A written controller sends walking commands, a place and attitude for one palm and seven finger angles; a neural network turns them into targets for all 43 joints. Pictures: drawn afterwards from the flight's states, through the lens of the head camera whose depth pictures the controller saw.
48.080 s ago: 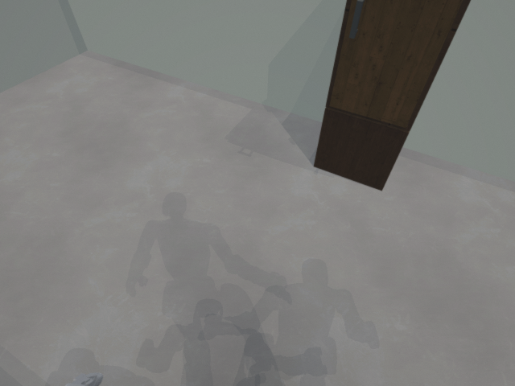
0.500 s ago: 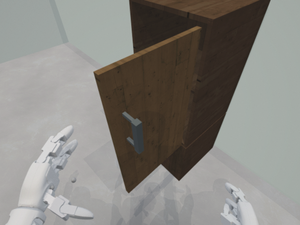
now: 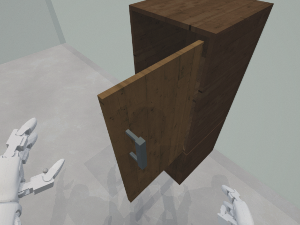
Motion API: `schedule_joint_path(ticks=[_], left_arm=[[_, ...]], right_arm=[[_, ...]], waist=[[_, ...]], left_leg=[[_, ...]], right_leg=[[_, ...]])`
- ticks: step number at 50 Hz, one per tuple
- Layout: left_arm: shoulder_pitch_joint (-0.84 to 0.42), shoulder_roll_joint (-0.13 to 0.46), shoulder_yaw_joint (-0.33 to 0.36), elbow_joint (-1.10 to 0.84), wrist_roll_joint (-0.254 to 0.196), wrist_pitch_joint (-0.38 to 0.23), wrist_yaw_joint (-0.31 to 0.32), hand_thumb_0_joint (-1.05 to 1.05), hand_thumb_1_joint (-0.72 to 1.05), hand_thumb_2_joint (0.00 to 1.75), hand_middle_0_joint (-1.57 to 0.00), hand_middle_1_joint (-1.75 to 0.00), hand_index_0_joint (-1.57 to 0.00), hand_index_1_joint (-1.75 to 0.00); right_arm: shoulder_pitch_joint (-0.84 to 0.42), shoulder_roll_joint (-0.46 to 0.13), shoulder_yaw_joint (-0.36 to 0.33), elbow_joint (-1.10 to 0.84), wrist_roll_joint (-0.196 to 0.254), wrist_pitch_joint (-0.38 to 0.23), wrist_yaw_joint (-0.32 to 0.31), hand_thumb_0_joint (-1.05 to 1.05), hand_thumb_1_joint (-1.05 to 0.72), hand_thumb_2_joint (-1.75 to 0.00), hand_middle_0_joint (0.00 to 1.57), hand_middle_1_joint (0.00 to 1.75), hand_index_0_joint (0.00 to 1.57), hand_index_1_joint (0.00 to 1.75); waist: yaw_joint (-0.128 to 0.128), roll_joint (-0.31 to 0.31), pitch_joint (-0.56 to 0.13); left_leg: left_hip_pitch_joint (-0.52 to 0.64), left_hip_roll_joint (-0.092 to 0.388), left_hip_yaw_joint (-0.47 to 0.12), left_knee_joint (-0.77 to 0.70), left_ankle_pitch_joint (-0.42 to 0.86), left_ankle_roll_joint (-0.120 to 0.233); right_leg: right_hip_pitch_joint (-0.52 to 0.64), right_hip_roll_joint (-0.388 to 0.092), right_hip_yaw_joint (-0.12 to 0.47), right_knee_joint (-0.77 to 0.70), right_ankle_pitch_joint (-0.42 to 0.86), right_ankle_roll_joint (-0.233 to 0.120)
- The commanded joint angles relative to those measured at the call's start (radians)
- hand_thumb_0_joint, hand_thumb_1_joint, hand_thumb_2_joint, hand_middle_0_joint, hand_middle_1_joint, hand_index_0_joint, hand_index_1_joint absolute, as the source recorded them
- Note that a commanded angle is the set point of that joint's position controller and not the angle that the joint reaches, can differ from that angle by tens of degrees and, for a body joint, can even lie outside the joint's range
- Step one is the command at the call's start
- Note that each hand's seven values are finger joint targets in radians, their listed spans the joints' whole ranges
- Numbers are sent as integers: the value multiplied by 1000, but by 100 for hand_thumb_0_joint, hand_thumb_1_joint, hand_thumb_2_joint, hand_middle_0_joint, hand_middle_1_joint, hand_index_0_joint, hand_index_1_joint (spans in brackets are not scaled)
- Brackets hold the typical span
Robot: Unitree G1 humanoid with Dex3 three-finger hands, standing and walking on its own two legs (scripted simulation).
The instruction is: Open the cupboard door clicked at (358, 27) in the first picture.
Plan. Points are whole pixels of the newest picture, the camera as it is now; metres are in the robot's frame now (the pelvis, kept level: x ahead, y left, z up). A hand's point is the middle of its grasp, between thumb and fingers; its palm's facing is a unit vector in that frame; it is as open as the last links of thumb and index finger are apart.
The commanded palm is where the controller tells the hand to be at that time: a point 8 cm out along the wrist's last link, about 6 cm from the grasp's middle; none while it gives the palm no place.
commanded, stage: draw the hand back to the body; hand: left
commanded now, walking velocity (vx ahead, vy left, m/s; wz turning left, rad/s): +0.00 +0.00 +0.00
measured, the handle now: (136, 149) +0.30 +0.08 +0.05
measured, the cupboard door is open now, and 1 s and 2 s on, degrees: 91 91 91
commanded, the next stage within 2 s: step back with the hand held close in 0.52 s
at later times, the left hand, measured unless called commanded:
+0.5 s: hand (40, 167) +0.18 +0.24 +0.15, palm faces +0.43 -0.81 -0.39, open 7.4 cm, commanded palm +0.13 +0.28 +0.17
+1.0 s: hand (38, 170) +0.18 +0.25 +0.15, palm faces +0.31 -0.81 -0.50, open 7.4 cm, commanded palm +0.12 +0.29 +0.18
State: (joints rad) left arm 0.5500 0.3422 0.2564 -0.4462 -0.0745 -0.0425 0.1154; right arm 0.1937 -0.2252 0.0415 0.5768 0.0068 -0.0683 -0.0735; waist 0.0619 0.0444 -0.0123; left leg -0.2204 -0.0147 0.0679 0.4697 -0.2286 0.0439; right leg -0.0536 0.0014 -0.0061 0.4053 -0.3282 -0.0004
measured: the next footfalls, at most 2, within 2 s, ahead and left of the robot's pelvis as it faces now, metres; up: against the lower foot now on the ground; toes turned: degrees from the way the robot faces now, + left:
right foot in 1.80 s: -0.25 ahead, -0.07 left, +0.00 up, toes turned -5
left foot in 1.94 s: -0.08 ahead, +0.12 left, +0.00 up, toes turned -6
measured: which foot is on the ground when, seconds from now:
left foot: down 0.00-1.00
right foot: down 0.00-1.00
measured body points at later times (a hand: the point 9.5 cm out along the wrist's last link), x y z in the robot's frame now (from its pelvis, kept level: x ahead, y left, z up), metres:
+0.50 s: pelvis +0.00 -0.02 +0.00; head -0.02 -0.04 +0.45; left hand +0.15 +0.29 +0.17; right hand +0.18 -0.24 -0.08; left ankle +0.02 +0.09 -0.74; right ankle -0.07 -0.12 -0.74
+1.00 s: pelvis -0.04 +0.00 +0.00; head -0.02 -0.01 +0.45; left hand +0.15 +0.29 +0.18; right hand +0.14 -0.26 -0.08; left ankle +0.02 +0.09 -0.74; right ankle -0.07 -0.12 -0.74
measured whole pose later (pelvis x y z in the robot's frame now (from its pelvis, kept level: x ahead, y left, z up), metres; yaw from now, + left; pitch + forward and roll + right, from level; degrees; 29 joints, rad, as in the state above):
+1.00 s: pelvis -0.04 +0.00 +0.00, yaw -2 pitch +0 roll -1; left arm 0.56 0.42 0.38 -0.47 -0.07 -0.11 0.11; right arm 0.15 -0.25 -0.02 0.53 0.02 0.05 -0.08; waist 0.01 0.04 0.04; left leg -0.29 0.03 0.10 0.45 -0.16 0.04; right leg -0.15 0.04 0.03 0.40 -0.25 0.00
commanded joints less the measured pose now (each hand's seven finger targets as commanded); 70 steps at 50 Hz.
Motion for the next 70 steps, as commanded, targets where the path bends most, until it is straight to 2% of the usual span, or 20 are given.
schedule_joint_path(ticks=[1,7,11,21,23,30,32,33,34,35,37,44,48,52,57,61,64,66,67,70], left_arm=[[-79,176,157,-200,3,-65,20,0,69,81,-19,-30,-19,-30],[-130,205,216,-189,-9,-64,22,0,90,90,-20,-30,-20,-30],[-101,156,165,-140,-10,-55,9,0,90,90,-20,-30,-20,-30],[-138,211,211,-173,-10,-79,17,0,90,90,-20,-30,-20,-30],[-120,191,201,-146,-16,-81,13,0,90,90,-20,-30,-20,-30],[-143,188,196,-145,-17,-100,7,0,90,90,-20,-30,-20,-30],[-236,221,205,-237,-12,-114,12,0,90,90,-20,-30,-20,-30],[-287,348,333,-256,3,-146,24,0,90,90,-20,-30,-20,-30],[-174,262,273,-158,4,-143,14,0,90,90,-20,-30,-20,-30],[-119,222,241,-123,9,-137,7,0,90,90,-20,-30,-20,-30],[-88,207,226,-118,13,-138,2,0,90,90,-20,-30,-20,-30],[-26,257,268,-183,9,-130,15,0,90,90,-20,-30,-20,-30],[5,278,291,-250,6,-138,26,0,90,90,-20,-30,-20,-30],[48,280,313,-264,2,-153,34,0,90,90,-20,-30,-20,-30],[32,261,311,-262,15,-183,44,0,90,90,-20,-30,-20,-30],[-2,250,324,-276,36,-204,46,0,90,90,-20,-30,-20,-30],[18,244,327,-277,33,-211,41,0,90,90,-20,-30,-20,-30],[6,243,315,-294,21,-215,41,0,90,90,-20,-30,-20,-30],[-8,237,295,-299,18,-215,41,0,90,90,-20,-30,-20,-30],[-50,238,269,-282,21,-213,57,0,90,90,-20,-30,-20,-30]], right_arm=[[-105,-114,-48,-143,-2,-44,-7,0,-90,-90,20,30,20,30],[-115,-112,-55,-139,1,-34,-6,0,-90,-90,20,30,20,30],[-120,-117,-61,-136,0,-23,-2,0,-90,-90,20,30,20,30],[-136,-111,-62,-123,-1,-37,-14,0,-90,-90,20,30,20,30],[-142,-108,-62,-122,0,-41,-16,0,-90,-90,20,30,20,30],[-146,-111,-69,-114,-1,-50,-18,0,-90,-90,20,30,20,30],[-156,-110,-68,-118,0,-60,-18,0,-90,-90,20,30,20,30],[-136,-126,-68,-140,7,-40,-18,0,-90,-90,20,30,20,30],[-136,-111,-68,-119,-1,-21,-18,0,-90,-90,20,30,20,30],[-134,-115,-73,-129,0,-6,-14,0,-90,-90,20,30,20,30],[-127,-118,-82,-142,3,14,-12,0,-90,-90,20,30,20,30],[-127,-120,-94,-192,15,67,-14,0,-90,-90,20,30,20,30],[-124,-120,-95,-213,18,71,-15,0,-90,-90,20,30,20,30],[-115,-121,-99,-218,16,57,-13,0,-90,-90,20,30,20,30],[-104,-139,-102,-218,14,23,-14,0,-90,-90,20,30,20,30],[-102,-151,-108,-218,10,-15,-16,0,-90,-90,20,30,20,30],[-91,-140,-110,-203,6,-38,-9,0,-90,-90,20,30,20,30],[-80,-134,-108,-189,3,-45,-3,0,-90,-90,20,30,20,30],[-79,-124,-107,-181,5,-48,-1,0,-90,-90,20,30,20,30],[-58,-118,-113,-135,0,-45,-1,0,-90,-90,20,30,20,30]], waist=[[1,32,-88],[5,23,-105],[-1,-15,-73],[6,21,-64],[4,1,-28],[4,-2,-36],[3,32,-77],[-31,22,7],[-35,-40,-5],[-35,-58,-16],[-39,-53,-67],[-41,-71,-147],[-41,1,-162],[-40,34,-145],[-52,82,-68],[-44,165,-61],[-43,120,-66],[-53,61,-67],[-57,-26,-75],[-74,-160,-79]], left_leg=[[200,53,-73,-57,333,-21],[217,53,-67,-65,332,-20],[213,47,-54,-67,328,-12],[209,33,-45,-72,242,-10],[211,35,-41,-77,221,-9],[221,31,-37,-85,199,-5],[236,28,-39,-79,204,-5],[202,47,-53,-27,169,12],[180,46,-62,-9,177,13],[175,47,-47,0,190,11],[180,56,-33,3,267,7],[183,89,-29,-2,403,6],[144,100,-45,-17,402,4],[69,119,-75,-54,282,5],[-142,152,-149,-168,-156,21],[-403,224,-267,-312,-471,59],[-390,215,-245,-272,-455,54],[-266,157,-204,-187,-349,18],[-163,115,-157,-111,-285,-7],[79,32,-84,205,-98,-43]], right_leg=[[-102,8,-17,-65,323,-22],[-86,5,-15,-76,344,-19],[-90,7,-16,-89,366,-14],[-85,2,-3,-123,324,-15],[-115,4,-3,-134,309,-10],[-108,2,5,-150,289,-7],[-96,-3,11,-147,300,-7],[-217,-46,103,-196,384,9],[-199,-65,92,-177,445,16],[-199,-70,95,-167,497,31],[-169,-73,72,-126,582,43],[-152,-56,53,-53,606,51],[-146,-43,56,-17,522,30],[-147,-23,58,3,364,18],[-112,7,50,41,124,9],[58,60,3,218,57,12],[22,61,15,203,8,-4],[-108,25,75,73,-15,-29],[-211,-3,121,-5,-68,-43],[-487,-153,265,-160,-94,-108]])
